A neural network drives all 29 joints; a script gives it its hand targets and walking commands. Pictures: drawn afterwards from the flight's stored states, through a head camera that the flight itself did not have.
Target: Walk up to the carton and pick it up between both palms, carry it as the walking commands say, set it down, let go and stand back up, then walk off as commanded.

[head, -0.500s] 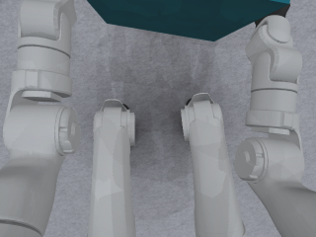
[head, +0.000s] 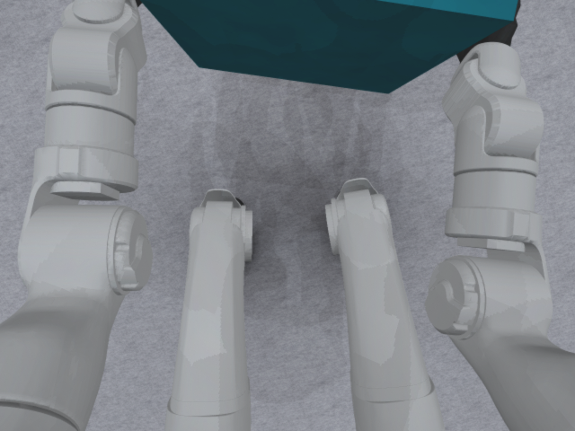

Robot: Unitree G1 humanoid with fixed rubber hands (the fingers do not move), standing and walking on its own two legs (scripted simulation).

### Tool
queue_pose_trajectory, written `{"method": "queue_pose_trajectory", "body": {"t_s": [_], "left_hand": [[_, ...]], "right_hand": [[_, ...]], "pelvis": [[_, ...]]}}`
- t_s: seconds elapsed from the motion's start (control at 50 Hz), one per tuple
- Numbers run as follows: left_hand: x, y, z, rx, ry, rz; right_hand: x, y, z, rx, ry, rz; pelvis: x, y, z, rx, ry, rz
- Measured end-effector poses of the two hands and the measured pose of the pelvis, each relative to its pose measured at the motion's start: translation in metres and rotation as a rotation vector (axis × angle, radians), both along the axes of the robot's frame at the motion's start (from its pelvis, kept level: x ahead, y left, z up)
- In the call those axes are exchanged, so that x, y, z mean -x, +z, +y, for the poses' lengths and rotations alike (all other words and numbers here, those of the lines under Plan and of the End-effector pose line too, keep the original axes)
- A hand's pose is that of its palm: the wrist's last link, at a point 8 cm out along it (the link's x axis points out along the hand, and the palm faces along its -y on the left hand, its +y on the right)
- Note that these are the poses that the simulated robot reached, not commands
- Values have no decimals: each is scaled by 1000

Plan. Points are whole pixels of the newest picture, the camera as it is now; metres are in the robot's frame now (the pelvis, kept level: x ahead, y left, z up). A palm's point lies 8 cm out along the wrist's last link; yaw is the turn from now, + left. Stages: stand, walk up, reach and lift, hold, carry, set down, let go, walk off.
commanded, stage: reach and lift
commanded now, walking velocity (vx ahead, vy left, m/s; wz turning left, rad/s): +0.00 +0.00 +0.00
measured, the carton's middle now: out of the picture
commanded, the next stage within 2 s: none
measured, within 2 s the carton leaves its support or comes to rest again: neither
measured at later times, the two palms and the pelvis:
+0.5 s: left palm out of the picture +0.53 +0.14 -0.01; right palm (543, 36) +0.47 -0.22 -0.02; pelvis +0.00 -0.01 +0.06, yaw +0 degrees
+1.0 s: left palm out of the picture +0.51 +0.14 +0.06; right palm out of the picture +0.45 -0.22 +0.06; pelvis +0.01 +0.00 +0.12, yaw -1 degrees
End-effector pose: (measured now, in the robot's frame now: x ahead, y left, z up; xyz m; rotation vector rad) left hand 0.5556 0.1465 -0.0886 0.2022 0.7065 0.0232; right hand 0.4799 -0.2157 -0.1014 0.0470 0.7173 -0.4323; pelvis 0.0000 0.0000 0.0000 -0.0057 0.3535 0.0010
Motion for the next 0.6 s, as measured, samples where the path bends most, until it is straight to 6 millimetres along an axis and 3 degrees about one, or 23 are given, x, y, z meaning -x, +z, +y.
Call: {"method": "queue_pose_trajectory", "body": {"t_s": [0.24, 0.6], "left_hand": [[13, 36, -11, 18, 5, -13], [21, 98, -4, -25, 2, -10]], "right_hand": [[7, 47, -13, 24, 8, -11], [18, 93, -4, -6, 13, -5]], "pelvis": [[-1, 25, -8, -20, -10, -61], [-3, 67, -12, -35, -20, -118]]}}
